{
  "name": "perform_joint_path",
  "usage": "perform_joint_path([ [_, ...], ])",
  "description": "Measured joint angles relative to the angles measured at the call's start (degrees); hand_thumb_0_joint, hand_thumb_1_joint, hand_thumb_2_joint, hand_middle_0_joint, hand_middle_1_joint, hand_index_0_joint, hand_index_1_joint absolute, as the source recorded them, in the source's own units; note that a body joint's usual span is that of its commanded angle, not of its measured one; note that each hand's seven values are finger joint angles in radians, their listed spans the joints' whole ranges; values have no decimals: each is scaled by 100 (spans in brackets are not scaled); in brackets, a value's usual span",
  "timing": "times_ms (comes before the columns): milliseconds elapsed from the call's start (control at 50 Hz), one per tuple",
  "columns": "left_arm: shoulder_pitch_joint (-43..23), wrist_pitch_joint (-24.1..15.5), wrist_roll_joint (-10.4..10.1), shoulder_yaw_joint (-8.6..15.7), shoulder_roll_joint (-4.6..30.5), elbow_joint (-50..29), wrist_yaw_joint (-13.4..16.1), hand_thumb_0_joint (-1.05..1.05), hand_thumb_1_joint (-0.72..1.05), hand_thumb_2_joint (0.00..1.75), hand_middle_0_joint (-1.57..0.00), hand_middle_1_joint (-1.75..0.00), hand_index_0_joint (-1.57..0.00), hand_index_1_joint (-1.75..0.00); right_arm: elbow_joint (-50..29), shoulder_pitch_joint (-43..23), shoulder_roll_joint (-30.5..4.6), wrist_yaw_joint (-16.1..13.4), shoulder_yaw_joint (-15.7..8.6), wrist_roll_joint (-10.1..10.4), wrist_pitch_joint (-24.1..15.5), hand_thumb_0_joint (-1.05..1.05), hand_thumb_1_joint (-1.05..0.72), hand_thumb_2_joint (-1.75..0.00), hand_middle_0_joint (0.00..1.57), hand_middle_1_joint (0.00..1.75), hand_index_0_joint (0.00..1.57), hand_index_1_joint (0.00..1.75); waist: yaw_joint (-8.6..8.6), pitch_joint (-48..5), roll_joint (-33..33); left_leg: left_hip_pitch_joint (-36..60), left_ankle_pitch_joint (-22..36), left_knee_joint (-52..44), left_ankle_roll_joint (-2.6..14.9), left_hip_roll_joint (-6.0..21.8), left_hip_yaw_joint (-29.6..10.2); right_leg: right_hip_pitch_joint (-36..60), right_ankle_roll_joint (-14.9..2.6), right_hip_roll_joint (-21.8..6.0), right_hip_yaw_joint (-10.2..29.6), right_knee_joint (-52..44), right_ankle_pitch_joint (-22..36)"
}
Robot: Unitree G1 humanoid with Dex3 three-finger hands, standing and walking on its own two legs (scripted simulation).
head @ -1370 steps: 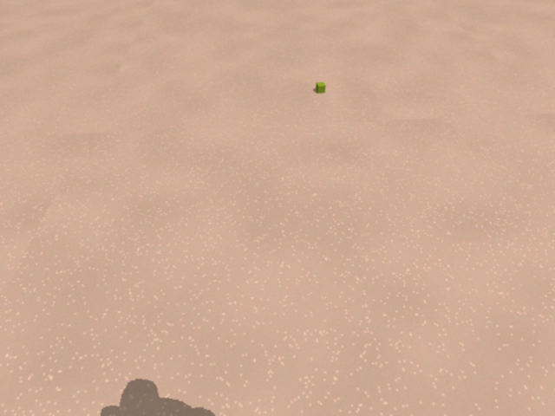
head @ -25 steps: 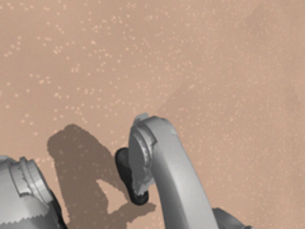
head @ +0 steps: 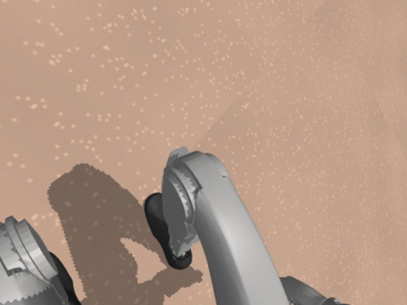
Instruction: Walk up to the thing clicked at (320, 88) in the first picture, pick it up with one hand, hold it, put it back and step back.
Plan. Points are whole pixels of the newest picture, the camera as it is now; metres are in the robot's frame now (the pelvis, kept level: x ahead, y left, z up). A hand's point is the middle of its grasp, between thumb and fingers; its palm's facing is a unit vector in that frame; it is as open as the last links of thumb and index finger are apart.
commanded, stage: close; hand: left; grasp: from above
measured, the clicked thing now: out of the picture +0.39 +0.42 -0.29
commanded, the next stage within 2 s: none
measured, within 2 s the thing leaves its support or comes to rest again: neither
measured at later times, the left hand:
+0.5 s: hand out of the picture +0.38 +0.39 -0.27, palm faces +0.06 -0.46 -0.88, open 9.1 cm
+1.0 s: hand out of the picture +0.38 +0.39 -0.27, palm faces +0.07 -0.47 -0.88, open 8.9 cm
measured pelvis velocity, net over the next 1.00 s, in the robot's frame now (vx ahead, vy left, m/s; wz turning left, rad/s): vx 0.00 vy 0.00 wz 0.00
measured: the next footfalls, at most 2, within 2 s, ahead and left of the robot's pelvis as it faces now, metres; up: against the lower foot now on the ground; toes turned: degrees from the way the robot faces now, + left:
none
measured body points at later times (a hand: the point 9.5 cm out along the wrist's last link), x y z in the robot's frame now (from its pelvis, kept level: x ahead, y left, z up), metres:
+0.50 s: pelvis +0.00 +0.00 +0.00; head +0.30 +0.13 +0.31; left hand +0.38 +0.41 -0.22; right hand +0.05 -0.25 -0.04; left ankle +0.07 +0.14 -0.28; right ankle +0.12 -0.12 -0.28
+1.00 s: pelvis +0.00 +0.00 +0.00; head +0.30 +0.13 +0.31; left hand +0.38 +0.41 -0.22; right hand +0.05 -0.25 -0.04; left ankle +0.07 +0.14 -0.28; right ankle +0.12 -0.12 -0.28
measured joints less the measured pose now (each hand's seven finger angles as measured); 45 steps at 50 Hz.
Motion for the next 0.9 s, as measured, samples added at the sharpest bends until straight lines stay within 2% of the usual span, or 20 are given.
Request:
perform_joint_path([
  [100,14,20,-81,-25,-35,-31,-34,0,20,63,-49,-75,-51,-71,-40,11,31,23,4,34,50,0,-88,-89,20,29,20,30,29,-28,25,-7,0,19,7,-15,3,7,6,-10,3,18,-12],
  [200,48,24,-14,-57,-25,21,-65,0,23,61,-51,-73,-53,-69,-31,-10,58,29,-2,49,93,0,-88,-89,20,29,20,30,38,-76,43,-35,-2,30,11,-23,-5,-11,10,-14,-4,22,-17],
  [280,36,18,-73,-60,-28,-13,-46,0,23,60,-52,-73,-54,-69,-26,-20,52,44,-7,57,94,0,-89,-89,20,29,20,30,51,-60,27,-27,-2,34,9,-39,3,5,7,-30,1,36,-35],
  [440,13,3,-31,-82,11,11,-58,0,24,59,-52,-72,-54,-68,11,-62,13,36,-25,63,130,0,-89,-89,20,29,20,30,66,-64,21,-51,-33,44,-1,-43,-6,-19,1,-35,-6,45,-66],
  [620,-17,30,-105,-63,57,-18,-9,1,22,59,-53,-73,-54,-69,-75,-80,-32,45,4,52,177,0,-89,-89,20,29,20,30,47,-41,-4,-36,-59,37,-11,-48,-17,0,-9,-42,-18,37,-95],
  [900,50,35,0,-15,65,-88,-67,1,23,57,-55,-74,-56,-69,-108,-108,11,46,20,69,253,0,-89,-89,20,29,20,30,51,-68,-14,-75,-32,26,-8,-25,-11,-63,-11,-26,-13,25,-44],
])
